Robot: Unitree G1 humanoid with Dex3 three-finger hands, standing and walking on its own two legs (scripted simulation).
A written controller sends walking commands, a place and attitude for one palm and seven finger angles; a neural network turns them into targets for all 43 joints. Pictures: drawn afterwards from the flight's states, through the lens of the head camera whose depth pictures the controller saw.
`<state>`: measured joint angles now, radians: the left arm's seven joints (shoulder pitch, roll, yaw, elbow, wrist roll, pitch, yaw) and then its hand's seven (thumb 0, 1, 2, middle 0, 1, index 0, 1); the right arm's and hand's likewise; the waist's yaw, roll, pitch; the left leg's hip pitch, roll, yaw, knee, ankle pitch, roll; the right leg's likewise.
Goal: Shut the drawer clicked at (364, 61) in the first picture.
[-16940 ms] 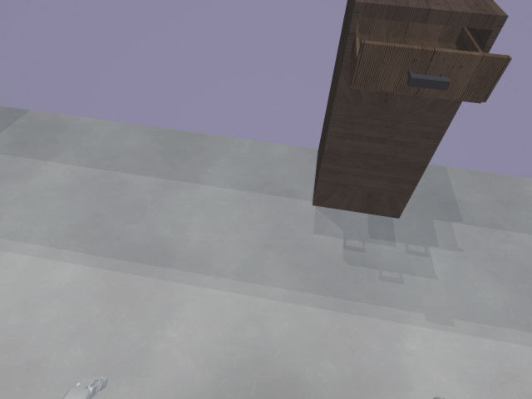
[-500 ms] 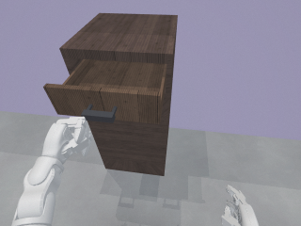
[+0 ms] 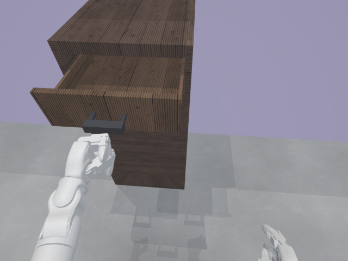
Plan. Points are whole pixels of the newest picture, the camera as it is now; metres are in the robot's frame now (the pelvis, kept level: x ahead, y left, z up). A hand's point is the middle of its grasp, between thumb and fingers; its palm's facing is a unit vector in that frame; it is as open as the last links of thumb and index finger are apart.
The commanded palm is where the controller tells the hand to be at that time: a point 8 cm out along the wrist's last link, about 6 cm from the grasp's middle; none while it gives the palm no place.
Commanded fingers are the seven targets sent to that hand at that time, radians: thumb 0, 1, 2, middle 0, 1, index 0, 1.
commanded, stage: bring the fist close to the handle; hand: left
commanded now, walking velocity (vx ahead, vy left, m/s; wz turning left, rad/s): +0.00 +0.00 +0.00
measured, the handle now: (106, 121) +0.44 +0.21 +0.07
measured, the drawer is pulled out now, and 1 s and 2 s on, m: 0.19 0.18 0.06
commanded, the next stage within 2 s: push the drawer shut in 0.60 s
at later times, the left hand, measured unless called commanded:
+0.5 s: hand (116, 149) +0.35 +0.16 +0.07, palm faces -0.05 -1.00 -0.03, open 3.3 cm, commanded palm +0.32 +0.21 +0.07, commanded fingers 0.00 0.90 0.90 -1.40 -1.60 -1.40 -1.60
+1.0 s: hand (113, 144) +0.37 +0.17 +0.06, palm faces -0.05 -1.00 -0.01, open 3.1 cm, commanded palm +0.36 +0.22 +0.07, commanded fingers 0.00 0.90 0.90 -1.40 -1.60 -1.40 -1.60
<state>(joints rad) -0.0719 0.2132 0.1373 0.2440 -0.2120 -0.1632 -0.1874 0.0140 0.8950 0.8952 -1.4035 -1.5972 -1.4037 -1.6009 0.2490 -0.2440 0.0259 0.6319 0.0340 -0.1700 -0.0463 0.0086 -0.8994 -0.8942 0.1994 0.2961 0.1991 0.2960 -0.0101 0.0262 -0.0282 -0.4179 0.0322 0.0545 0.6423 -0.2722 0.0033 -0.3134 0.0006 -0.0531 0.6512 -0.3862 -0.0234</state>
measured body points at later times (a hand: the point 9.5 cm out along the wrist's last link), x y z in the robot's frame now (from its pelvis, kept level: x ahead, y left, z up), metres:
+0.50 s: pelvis +0.00 +0.00 -0.01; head +0.02 -0.02 +0.44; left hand +0.34 +0.21 +0.08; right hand +0.11 -0.26 -0.12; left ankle +0.04 +0.12 -0.72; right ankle -0.03 -0.10 -0.72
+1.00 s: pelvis -0.01 +0.00 -0.02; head +0.04 +0.00 +0.43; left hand +0.37 +0.23 +0.07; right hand +0.12 -0.25 -0.12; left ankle +0.04 +0.12 -0.72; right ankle -0.03 -0.10 -0.72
